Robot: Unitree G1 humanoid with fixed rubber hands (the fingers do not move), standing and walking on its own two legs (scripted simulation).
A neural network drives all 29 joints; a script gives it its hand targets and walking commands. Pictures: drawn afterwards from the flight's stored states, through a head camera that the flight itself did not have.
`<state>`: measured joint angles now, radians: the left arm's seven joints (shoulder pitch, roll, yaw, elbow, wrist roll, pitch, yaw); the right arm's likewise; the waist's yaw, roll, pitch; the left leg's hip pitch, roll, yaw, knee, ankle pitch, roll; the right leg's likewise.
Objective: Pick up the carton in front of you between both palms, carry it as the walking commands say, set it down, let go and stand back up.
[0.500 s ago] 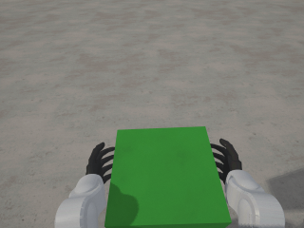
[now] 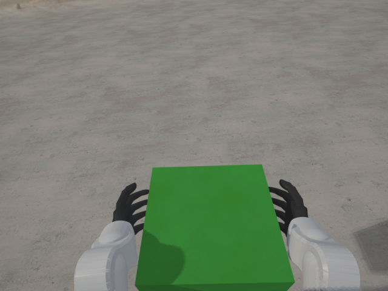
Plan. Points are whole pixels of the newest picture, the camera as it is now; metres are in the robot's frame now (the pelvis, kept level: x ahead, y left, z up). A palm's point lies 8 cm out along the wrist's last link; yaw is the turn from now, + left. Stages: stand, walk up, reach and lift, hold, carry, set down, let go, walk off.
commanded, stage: carry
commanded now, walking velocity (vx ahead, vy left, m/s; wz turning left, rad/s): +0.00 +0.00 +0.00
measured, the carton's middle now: (209, 244) +0.23 +0.00 +0.02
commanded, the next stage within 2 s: hold in 1.86 s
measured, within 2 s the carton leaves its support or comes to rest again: neither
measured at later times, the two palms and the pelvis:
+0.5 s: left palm (138, 217) +0.27 +0.14 +0.05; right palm (282, 209) +0.28 -0.16 +0.05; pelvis +0.01 -0.01 +0.00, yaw +1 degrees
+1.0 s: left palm (135, 220) +0.27 +0.15 +0.04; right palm (277, 211) +0.28 -0.15 +0.04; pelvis -0.02 -0.01 +0.00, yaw +1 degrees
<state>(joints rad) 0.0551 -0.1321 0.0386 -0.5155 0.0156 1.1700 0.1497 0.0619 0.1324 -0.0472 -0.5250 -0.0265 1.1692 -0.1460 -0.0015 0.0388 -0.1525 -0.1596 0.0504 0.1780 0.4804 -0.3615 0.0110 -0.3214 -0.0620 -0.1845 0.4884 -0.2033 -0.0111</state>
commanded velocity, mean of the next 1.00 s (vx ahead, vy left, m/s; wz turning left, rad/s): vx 0.00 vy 0.00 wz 0.00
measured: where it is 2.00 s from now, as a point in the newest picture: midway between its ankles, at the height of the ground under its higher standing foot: outside the picture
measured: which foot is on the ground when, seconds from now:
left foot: down 0.00-1.00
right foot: down 0.00-1.00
